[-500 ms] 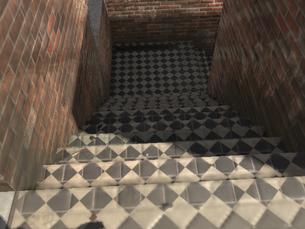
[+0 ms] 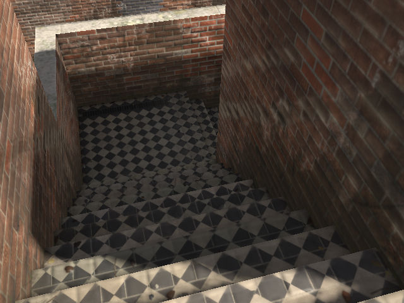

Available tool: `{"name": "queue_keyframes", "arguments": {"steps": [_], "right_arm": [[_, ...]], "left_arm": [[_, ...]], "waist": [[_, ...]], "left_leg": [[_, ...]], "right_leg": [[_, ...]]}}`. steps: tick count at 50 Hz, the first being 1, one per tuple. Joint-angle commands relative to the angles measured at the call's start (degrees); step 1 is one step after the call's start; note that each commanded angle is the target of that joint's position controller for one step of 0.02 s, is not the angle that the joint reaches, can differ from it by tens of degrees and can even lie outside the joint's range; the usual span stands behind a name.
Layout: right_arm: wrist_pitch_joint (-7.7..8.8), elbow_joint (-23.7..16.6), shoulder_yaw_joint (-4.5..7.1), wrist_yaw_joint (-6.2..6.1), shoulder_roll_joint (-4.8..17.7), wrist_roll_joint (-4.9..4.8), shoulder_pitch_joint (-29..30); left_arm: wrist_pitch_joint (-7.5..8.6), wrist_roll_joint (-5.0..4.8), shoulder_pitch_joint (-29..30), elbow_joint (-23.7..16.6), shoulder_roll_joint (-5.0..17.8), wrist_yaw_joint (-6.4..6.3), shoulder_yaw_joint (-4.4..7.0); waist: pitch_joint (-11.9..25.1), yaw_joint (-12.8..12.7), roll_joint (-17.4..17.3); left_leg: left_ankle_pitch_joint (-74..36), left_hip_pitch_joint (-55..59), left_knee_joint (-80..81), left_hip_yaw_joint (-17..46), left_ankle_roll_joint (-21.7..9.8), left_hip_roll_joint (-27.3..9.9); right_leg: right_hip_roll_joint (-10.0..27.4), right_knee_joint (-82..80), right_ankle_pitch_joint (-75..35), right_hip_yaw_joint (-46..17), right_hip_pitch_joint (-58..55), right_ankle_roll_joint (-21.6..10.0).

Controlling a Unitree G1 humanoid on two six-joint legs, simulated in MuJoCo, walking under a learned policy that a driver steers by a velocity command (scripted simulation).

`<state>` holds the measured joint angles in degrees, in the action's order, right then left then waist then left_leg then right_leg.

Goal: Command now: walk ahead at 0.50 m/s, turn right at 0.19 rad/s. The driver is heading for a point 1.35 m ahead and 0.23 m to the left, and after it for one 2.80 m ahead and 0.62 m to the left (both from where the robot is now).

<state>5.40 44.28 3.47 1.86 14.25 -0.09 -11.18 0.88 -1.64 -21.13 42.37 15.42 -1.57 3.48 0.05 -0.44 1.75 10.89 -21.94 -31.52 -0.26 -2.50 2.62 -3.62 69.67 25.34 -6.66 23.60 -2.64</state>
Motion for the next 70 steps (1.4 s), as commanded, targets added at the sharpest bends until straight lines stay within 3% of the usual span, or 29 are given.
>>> {"name": "queue_keyframes", "arguments": {"steps": [1,11,15,17,18,19,20,21,23,25,29,32,34,36,42,46,48,49,50,52,54,55,56,58,61,64,67,69,70], "right_arm": [[-0.43,-1.56,0.85,-0.70,5.19,1.21,-2.87],[-1.72,2.95,1.37,-2.18,9.60,-0.75,-9.89],[-2.83,4.18,1.30,-1.75,10.11,-0.57,-11.29],[-3.85,4.64,1.17,-2.57,10.20,-1.32,-10.28],[-4.01,3.87,0.27,-2.91,7.79,-0.46,-11.10],[-3.06,3.71,-1.26,-2.55,1.75,0.47,-19.14],[-2.26,3.19,-0.14,-2.19,5.99,-1.63,-17.27],[-2.26,1.82,1.39,-2.50,10.14,-2.74,-11.75],[-3.06,0.56,1.80,-3.18,9.54,-1.07,-7.88],[-4.29,0.80,2.01,-2.87,7.98,-1.17,-10.18],[-5.00,1.50,1.07,-2.51,3.80,0.50,-10.88],[-4.69,0.94,2.31,-2.29,6.35,-0.33,-8.41],[-4.00,-1.63,2.63,-1.62,7.63,-1.04,-2.09],[-4.25,-2.48,2.13,-0.49,5.73,0.80,-0.65],[-5.53,-2.45,0.06,1.07,1.25,1.17,0.87],[-4.80,2.62,1.26,1.62,3.47,-0.35,-8.12],[-4.96,9.80,2.90,0.94,5.30,0.23,-29.61],[-4.13,11.74,1.95,1.10,6.95,2.27,-31.96],[-3.42,11.24,-0.41,1.22,5.07,2.46,-26.38],[-4.10,10.90,-2.01,0.84,1.81,1.09,-22.62],[-4.43,9.86,-2.09,0.54,4.60,0.84,-16.12],[-4.82,11.02,-1.49,-0.75,9.02,1.94,-13.36],[-4.28,9.79,-3.17,-0.64,3.30,2.63,-12.95],[-4.03,9.97,-4.12,-1.84,1.30,2.25,-15.82],[-4.77,13.05,-5.51,-3.74,-2.97,2.57,-22.13],[-5.85,11.28,-5.85,-5.77,-4.08,2.27,-17.93],[-6.57,9.82,-4.40,-4.00,-1.23,1.42,-14.80],[-4.72,10.23,-3.47,-3.04,0.57,1.92,-11.16],[-4.53,9.96,-3.61,-2.89,-0.48,0.25,-8.75]], "left_arm": [[1.01,0.99,1.22,-4.98,6.06,0.12,1.88],[2.61,1.30,13.80,-8.08,1.75,1.61,-0.47],[2.70,0.99,11.69,-7.75,3.61,2.36,0.17],[2.86,1.34,2.11,-4.73,5.68,2.21,1.69],[2.87,1.62,-6.01,-3.50,9.97,2.03,2.97],[2.44,1.06,-7.37,-3.58,12.56,2.57,3.01],[2.47,0.15,-9.66,-2.34,9.36,3.73,2.39],[2.80,0.30,-6.77,-2.34,7.16,4.09,1.61],[3.02,1.52,0.23,-3.81,4.37,4.02,0.30],[3.19,1.58,1.98,-3.24,2.88,3.51,0.02],[2.89,2.62,-2.20,-0.24,6.04,2.38,1.12],[3.52,2.24,-4.32,1.24,7.02,2.17,1.01],[4.19,0.92,-5.79,2.99,4.18,0.54,0.17],[4.18,0.79,-6.07,3.66,4.47,-1.01,0.10],[1.22,0.83,-7.84,4.23,5.79,-1.97,-0.08],[-1.22,0.06,-6.89,6.15,4.29,-3.64,-0.16],[-0.80,-0.66,-0.42,7.74,0.97,-3.16,-1.25],[0.21,-1.00,-6.64,8.85,-4.14,-2.40,-1.57],[0.92,-1.74,-14.70,8.75,-4.38,-1.52,-1.80],[0.94,-2.16,-8.62,7.71,-1.25,-1.74,-1.76],[-0.91,-2.50,-1.97,5.31,-1.03,-3.20,-2.28],[-2.83,-2.72,-1.37,3.52,-3.72,-3.82,-3.55],[-3.78,-2.43,3.76,3.78,0.19,-4.57,-2.56],[-3.87,-1.74,0.91,4.83,-0.02,-5.06,-1.81],[-3.36,-1.40,3.39,3.18,-4.00,-4.25,-2.66],[-5.42,0.93,6.41,1.77,-7.11,-2.71,-3.55],[-6.41,0.39,7.52,2.24,-5.81,-0.29,-3.19],[-6.30,1.94,0.17,7.02,-6.39,0.28,-2.60],[-5.52,2.02,0.72,6.50,-6.30,0.17,-3.01]], "waist": [[-1.88,0.35,-7.97],[-0.97,4.34,-6.52],[-1.04,2.43,-7.54],[1.09,-2.66,-6.48],[6.89,-5.46,1.15],[12.12,-1.87,15.08],[11.56,-3.68,15.36],[4.36,-3.31,9.48],[0.25,-0.88,4.17],[0.53,1.60,4.35],[3.80,2.23,-1.41],[1.51,1.58,-0.01],[-0.94,0.52,4.45],[-1.89,0.80,4.88],[-2.40,-2.64,1.51],[-1.60,-0.49,3.12],[2.99,11.65,0.40],[1.78,8.73,-17.41],[6.80,0.32,-23.41],[8.56,0.95,-12.77],[5.29,-2.41,-2.97],[4.22,-4.71,-8.06],[-0.14,-1.95,-1.49],[-1.14,-1.79,-2.42],[0.75,-0.92,-10.52],[-0.93,-1.89,-6.76],[-3.23,-0.62,-10.95],[-5.63,-3.57,-12.29],[-9.43,-3.48,-10.86]], "left_leg": [[13.34,10.82,19.14,23.50,-9.75,-15.08],[-12.37,9.48,17.37,8.20,-9.21,-12.57],[-15.36,9.48,12.89,8.30,-8.72,-13.85],[-18.81,10.19,3.08,7.28,-6.37,-11.71],[-11.95,5.44,-14.17,3.38,-3.45,-7.72],[20.05,-11.52,-35.55,1.37,0.16,0.49],[23.27,-20.58,-42.10,7.64,-0.96,0.83],[18.35,-23.86,-45.66,7.74,-1.52,-1.50],[9.55,-21.46,-43.18,7.30,-0.94,-4.95],[6.04,-18.40,-37.94,8.77,-0.44,-6.62],[-1.17,-16.57,-33.83,5.52,0.87,-6.21],[-11.92,-21.64,-31.89,8.15,-0.74,-5.95],[-18.35,-29.44,-24.39,12.50,-1.51,-8.40],[-32.78,-23.23,-16.53,9.15,-0.23,-7.71],[-36.37,-7.17,-7.10,1.90,0.44,-2.54],[-36.89,0.31,5.41,1.67,1.42,-5.77],[-48.10,24.32,15.88,-0.24,-1.51,-9.58],[-80.11,34.32,9.34,9.24,-4.74,-17.31],[-97.42,40.21,-8.59,13.84,-7.13,-22.47],[-84.17,34.41,-5.26,14.34,-8.90,-23.21],[-70.16,20.51,-1.80,18.17,-12.25,-24.12],[-49.62,12.06,3.89,26.13,-16.04,-28.65],[-49.86,6.62,5.28,22.63,-13.27,-25.23],[-35.25,5.93,0.19,16.92,-9.68,-18.08],[-37.36,8.76,0.36,16.22,-8.43,-16.28],[-20.70,4.97,2.71,11.83,-5.54,-12.38],[-0.60,-6.56,12.54,7.97,-3.88,-10.43],[1.22,-17.03,13.94,7.72,-7.28,-11.42],[-2.19,-9.70,11.24,7.67,-6.39,-10.79]], "right_leg": [[7.72,-1.20,-6.34,-0.91,16.81,0.64],[7.43,-31.33,-27.13,5.18,8.20,1.49],[4.94,-32.40,-21.11,7.25,-0.03,0.62],[3.42,-38.54,-20.48,8.43,-10.32,-1.50],[12.20,-41.15,-25.15,-2.24,-20.87,-5.38],[22.96,-43.51,-21.67,-21.07,-33.88,-14.35],[23.98,-50.40,-5.07,-30.71,-31.18,-17.05],[22.81,-51.66,-1.42,-26.52,-25.10,-15.54],[19.41,-53.28,-6.77,-18.08,-15.04,-13.90],[16.85,-53.71,-10.29,-14.37,-11.54,-12.53],[16.00,-49.44,-23.25,-9.12,-9.41,-13.93],[15.69,-46.02,-21.12,-8.14,-8.98,-12.36],[16.43,-41.55,-16.91,-9.85,-14.50,-9.58],[13.81,-36.91,-9.55,-5.97,-5.34,-9.53],[10.48,-21.33,-5.80,-1.65,7.73,-7.61],[11.15,-3.53,-14.41,-3.94,1.32,-4.02],[5.80,21.87,-14.72,0.59,8.58,-0.47],[-8.20,51.92,29.76,-0.91,24.18,3.54],[-3.52,55.66,30.92,-7.21,32.55,5.60],[-0.55,53.70,26.30,-6.32,35.17,7.06],[3.19,47.96,12.81,-5.15,32.92,5.28],[5.40,45.59,9.06,-5.11,31.13,5.87],[4.47,46.62,9.07,-5.19,29.57,4.70],[3.20,36.44,-3.99,-8.46,32.63,3.63],[3.10,31.54,-6.26,-7.68,33.64,3.92],[6.56,-2.42,-24.04,-4.65,22.83,5.80],[4.64,-21.14,-15.79,5.08,-3.17,6.57],[5.83,-14.64,-25.44,4.85,-15.82,4.80],[6.86,-28.92,-19.74,1.11,-9.41,3.48]]}}
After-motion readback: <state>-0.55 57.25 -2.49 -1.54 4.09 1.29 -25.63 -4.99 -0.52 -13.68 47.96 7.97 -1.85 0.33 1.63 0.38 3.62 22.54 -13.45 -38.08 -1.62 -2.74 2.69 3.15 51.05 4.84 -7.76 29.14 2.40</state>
